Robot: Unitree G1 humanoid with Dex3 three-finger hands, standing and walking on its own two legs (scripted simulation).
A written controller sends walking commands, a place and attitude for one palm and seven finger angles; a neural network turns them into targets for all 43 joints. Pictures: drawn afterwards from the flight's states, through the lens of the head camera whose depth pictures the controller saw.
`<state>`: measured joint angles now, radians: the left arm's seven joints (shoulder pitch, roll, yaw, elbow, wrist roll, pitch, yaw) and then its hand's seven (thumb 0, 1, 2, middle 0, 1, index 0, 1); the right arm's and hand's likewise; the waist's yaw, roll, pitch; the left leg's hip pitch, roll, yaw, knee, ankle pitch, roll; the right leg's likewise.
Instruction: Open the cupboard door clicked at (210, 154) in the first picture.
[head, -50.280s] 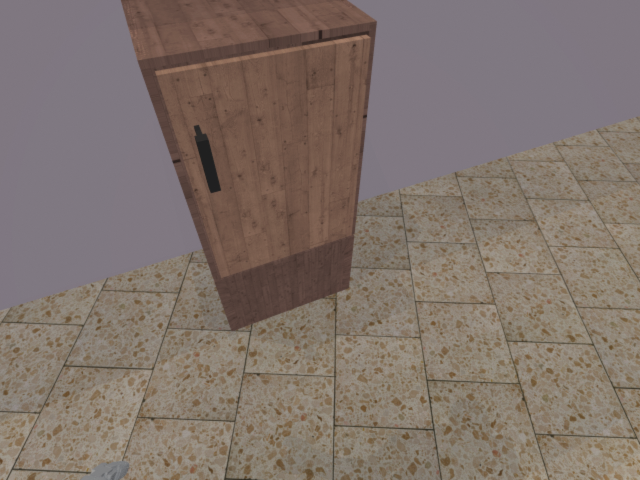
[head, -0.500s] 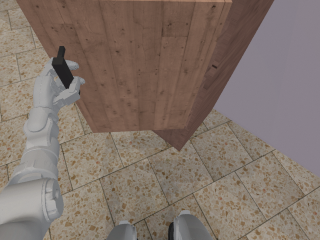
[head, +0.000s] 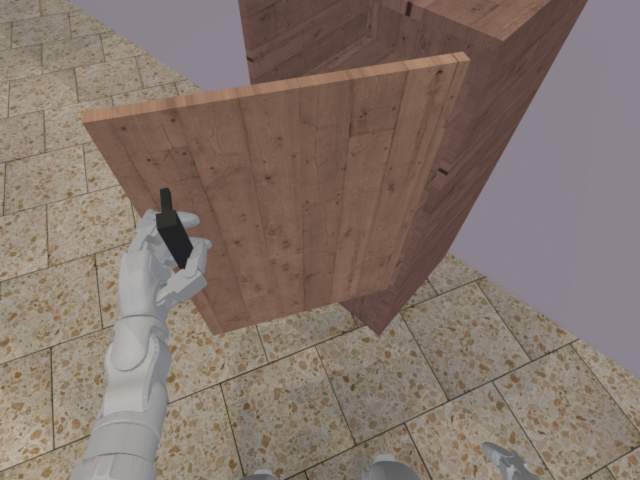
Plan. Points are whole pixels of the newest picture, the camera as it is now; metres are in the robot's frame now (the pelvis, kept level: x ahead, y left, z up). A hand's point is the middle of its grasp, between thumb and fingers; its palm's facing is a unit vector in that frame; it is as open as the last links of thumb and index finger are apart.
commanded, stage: pull the door open along its arc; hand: left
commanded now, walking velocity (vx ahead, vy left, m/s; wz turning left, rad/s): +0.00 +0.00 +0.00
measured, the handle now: (180, 235) +0.41 +0.19 +0.04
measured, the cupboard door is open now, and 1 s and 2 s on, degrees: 58 82 86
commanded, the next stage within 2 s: open thumb and fingers to let go in 0.58 s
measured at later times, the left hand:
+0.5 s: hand (254, 347) +0.26 +0.08 +0.05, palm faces +0.45 -0.89 +0.01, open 5.9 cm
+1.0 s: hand (269, 367) +0.24 +0.06 +0.05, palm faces +0.44 -0.90 -0.02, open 8.3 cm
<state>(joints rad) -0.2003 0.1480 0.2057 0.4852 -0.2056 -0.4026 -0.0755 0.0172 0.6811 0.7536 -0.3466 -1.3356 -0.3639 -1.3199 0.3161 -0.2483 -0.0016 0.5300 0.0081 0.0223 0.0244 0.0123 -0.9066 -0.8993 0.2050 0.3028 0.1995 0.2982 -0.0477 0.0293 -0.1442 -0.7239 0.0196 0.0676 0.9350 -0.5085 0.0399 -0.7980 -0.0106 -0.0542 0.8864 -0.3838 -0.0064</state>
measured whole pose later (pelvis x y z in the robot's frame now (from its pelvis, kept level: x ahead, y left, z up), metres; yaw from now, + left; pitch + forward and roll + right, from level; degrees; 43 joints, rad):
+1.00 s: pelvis +0.00 -0.05 -0.01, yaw +5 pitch +13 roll +1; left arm 0.32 -0.08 -0.23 -0.03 0.07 -0.29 0.49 0.01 0.31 0.64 -0.35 -1.29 -0.36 -1.30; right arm 0.21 -0.19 0.02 0.52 -0.08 -0.06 0.00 0.02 -0.91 -0.90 0.20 0.30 0.20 0.30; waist 0.02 0.04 -0.15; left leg -0.68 0.01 -0.02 0.98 -0.52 -0.03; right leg -0.75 -0.03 -0.14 0.98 -0.46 -0.07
